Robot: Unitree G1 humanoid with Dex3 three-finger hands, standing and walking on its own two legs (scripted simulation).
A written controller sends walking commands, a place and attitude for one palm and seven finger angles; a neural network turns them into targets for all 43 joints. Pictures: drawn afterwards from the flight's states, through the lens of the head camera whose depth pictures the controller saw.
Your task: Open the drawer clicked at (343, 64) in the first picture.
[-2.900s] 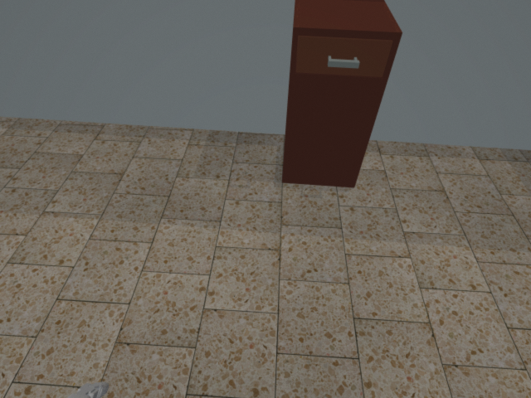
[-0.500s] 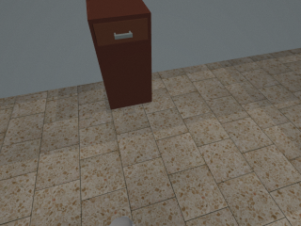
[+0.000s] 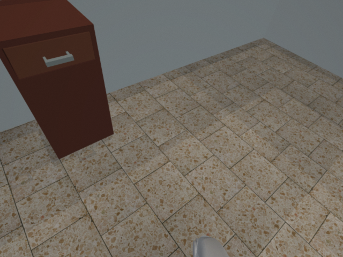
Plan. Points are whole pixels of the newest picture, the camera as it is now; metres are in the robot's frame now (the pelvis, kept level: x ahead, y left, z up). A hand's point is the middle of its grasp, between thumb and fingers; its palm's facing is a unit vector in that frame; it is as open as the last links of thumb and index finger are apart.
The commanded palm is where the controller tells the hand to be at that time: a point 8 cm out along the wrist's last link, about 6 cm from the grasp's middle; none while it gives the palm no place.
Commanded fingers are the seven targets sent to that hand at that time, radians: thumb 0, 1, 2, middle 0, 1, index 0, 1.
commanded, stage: walk to a spot facing it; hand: left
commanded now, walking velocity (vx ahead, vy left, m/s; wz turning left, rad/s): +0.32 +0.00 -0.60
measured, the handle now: (58, 58) +0.89 +0.56 -0.07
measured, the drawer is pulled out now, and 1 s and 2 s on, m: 0.00 0.00 0.00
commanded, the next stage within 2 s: turn to face it in 1.04 s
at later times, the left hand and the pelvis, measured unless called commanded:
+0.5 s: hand (131, 191) +0.34 +0.14 -0.17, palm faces -0.25 -0.94 -0.25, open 7.2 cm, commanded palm none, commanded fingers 0.00 0.90 0.90 -0.20 -0.30 -0.20 -0.30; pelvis +0.23 -0.04 -0.01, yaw -17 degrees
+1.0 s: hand (146, 138) +0.57 +0.12 -0.18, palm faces -0.42 -0.89 -0.17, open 7.4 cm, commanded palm none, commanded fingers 0.00 0.90 0.90 -0.20 -0.30 -0.20 -0.30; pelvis +0.44 -0.04 -0.01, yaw -32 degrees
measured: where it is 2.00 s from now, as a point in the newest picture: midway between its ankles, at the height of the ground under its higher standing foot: (184, 219)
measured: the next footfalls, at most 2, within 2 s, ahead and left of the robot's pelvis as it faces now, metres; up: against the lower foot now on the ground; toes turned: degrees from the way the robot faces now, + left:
right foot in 0.28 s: +0.23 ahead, -0.08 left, +0.00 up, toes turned -18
left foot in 0.78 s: +0.56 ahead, +0.02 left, +0.00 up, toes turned -16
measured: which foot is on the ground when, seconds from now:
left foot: down 0.00-0.26, up 0.28-0.76, down 0.78-1.00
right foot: up 0.00-0.26, down 0.28-0.78, up 0.80-1.00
